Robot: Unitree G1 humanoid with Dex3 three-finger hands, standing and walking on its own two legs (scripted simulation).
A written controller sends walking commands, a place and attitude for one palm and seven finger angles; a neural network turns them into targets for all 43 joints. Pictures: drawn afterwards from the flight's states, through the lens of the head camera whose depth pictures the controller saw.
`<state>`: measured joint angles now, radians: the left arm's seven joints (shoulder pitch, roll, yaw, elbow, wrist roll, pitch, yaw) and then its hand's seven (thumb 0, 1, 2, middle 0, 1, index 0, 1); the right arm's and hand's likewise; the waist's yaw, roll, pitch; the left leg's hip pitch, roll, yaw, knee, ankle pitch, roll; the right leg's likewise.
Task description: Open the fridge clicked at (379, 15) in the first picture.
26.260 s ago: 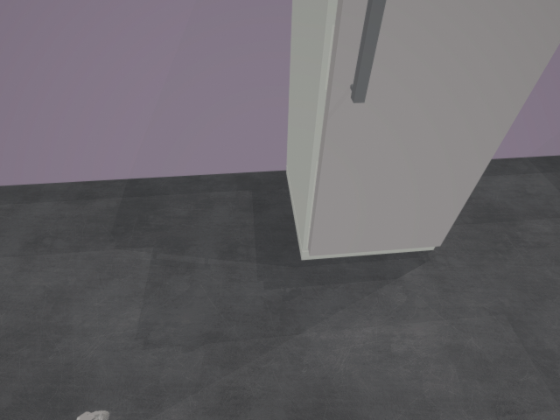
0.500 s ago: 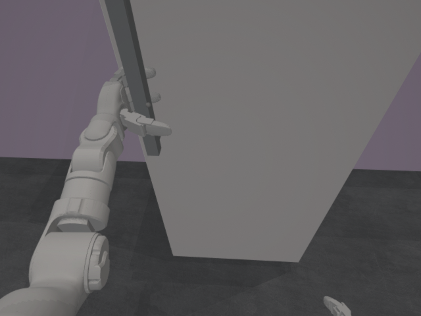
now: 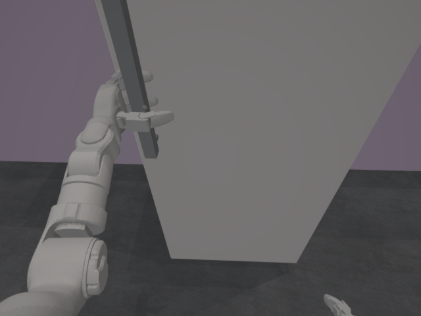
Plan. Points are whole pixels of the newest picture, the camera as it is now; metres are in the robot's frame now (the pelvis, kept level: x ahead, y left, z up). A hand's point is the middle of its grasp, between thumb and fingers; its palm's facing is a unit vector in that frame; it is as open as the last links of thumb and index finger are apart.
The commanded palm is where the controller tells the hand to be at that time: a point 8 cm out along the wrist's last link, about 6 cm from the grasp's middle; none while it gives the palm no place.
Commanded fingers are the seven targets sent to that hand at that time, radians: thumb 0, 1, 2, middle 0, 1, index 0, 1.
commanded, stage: grip the handle and tug to test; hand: left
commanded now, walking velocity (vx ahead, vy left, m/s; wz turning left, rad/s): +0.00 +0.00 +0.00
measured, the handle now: (135, 69) +0.48 +0.16 +0.26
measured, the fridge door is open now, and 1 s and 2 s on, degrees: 0 0 9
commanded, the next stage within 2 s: pull the door a little, standing still in 1.08 s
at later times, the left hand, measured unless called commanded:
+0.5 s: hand (145, 107) +0.43 +0.14 +0.21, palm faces +0.02 -1.00 +0.01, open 6.1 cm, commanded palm +0.40 +0.18 +0.21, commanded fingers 0.00 0.90 0.90 -0.45 -1.40 -0.45 -1.40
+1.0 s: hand (145, 108) +0.43 +0.14 +0.21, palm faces +0.00 -1.00 +0.02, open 6.1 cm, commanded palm +0.38 +0.19 +0.21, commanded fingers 0.00 0.90 0.90 -0.45 -1.40 -0.45 -1.40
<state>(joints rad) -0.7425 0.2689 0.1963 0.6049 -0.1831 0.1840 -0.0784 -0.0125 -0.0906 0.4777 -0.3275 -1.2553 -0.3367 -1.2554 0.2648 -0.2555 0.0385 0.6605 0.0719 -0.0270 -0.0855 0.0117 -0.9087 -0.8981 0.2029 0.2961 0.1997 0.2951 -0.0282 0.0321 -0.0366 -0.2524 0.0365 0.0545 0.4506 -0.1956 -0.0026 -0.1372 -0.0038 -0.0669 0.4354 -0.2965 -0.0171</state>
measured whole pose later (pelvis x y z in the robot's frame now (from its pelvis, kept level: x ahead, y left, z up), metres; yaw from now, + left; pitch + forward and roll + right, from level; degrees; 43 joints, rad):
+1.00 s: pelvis +0.02 -0.01 +0.00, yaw -2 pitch +0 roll +1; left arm -0.58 0.28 0.25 0.38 -0.20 0.25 -0.08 0.00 0.68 0.74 -0.33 -1.40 -0.32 -1.39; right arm 0.24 -0.26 0.04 0.61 0.07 0.01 -0.07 0.01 -0.91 -0.90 0.20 0.30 0.20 0.30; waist -0.04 0.03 -0.05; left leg -0.21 0.04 0.08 0.42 -0.21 -0.01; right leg -0.11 0.00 -0.04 0.42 -0.31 -0.02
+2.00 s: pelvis +0.11 -0.04 +0.02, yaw -4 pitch +2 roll +2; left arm 0.41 0.27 0.20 -0.62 -0.13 0.05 0.07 -0.13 0.51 0.75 -0.42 -1.37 -0.25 -1.38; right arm 0.16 -0.23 0.02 0.47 -0.02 0.05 -0.02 0.01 -0.91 -0.90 0.20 0.30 0.20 0.30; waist 0.03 0.06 -0.01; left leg -0.12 0.04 -0.03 0.44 -0.14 0.00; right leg -0.22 0.02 -0.03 0.68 -0.30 0.02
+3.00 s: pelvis -0.01 -0.29 -0.02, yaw +31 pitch -2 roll -2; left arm 0.07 0.33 0.22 -0.56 -0.07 -0.10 0.08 -0.18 0.47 0.80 -0.46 -1.40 -0.21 -1.37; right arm 0.12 -0.17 -0.04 0.63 -0.03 -0.11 -0.08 0.01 -0.91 -0.90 0.20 0.30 0.20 0.29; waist -0.05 -0.03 0.19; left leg -0.32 0.03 0.04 0.65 -0.29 0.04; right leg -0.49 0.00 -0.03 1.17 -0.51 0.04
